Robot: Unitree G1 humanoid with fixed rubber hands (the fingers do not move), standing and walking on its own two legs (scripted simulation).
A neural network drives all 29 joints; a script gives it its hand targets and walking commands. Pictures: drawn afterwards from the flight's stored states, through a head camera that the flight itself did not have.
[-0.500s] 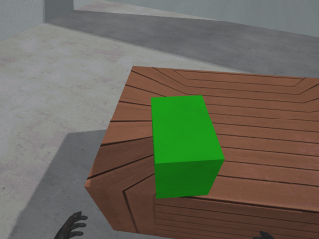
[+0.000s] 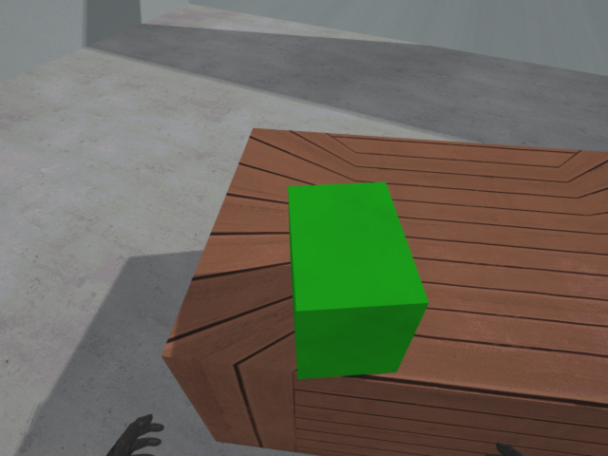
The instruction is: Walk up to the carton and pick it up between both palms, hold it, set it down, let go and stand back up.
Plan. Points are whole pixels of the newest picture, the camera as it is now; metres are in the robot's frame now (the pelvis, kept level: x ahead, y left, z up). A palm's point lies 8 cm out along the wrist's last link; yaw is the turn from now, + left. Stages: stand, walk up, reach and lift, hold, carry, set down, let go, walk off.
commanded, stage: stand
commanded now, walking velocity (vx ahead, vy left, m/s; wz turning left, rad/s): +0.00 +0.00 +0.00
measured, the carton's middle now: (342, 279) +0.44 -0.02 -0.07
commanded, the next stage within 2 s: none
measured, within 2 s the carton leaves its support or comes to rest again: neither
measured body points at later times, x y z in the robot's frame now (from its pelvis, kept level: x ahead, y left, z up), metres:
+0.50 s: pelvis +0.00 +0.00 +0.00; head +0.00 +0.01 +0.45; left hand +0.14 +0.29 -0.11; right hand +0.14 -0.27 -0.11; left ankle +0.01 +0.15 -0.74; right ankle +0.03 -0.13 -0.74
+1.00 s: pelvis -0.01 +0.00 +0.00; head -0.02 +0.01 +0.45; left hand +0.12 +0.29 -0.11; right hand +0.12 -0.27 -0.12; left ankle +0.01 +0.15 -0.74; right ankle +0.03 -0.13 -0.74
